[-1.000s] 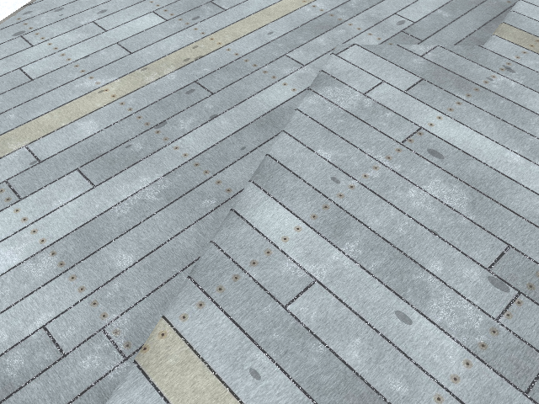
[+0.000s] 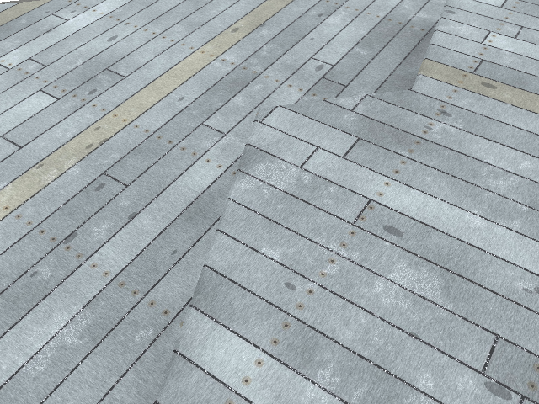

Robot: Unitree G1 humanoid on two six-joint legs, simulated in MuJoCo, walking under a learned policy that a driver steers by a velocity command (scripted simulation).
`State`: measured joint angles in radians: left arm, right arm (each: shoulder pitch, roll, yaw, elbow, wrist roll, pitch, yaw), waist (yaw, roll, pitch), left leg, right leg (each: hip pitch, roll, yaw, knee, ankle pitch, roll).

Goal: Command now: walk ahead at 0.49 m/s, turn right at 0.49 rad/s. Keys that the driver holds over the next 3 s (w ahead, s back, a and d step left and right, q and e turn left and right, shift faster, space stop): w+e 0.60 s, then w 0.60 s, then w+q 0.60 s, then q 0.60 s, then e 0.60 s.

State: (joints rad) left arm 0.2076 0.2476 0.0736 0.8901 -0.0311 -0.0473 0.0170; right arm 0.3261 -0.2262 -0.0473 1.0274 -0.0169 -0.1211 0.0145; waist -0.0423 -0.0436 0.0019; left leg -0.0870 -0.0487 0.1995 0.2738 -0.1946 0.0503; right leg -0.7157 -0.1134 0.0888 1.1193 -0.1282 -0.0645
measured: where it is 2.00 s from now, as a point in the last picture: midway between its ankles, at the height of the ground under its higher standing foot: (381, 241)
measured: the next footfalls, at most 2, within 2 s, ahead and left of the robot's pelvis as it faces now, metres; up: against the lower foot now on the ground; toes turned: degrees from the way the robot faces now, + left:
right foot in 0.28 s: +0.31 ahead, -0.16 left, +0.00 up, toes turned -13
left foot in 0.76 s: +0.63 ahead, -0.06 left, +0.00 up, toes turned -25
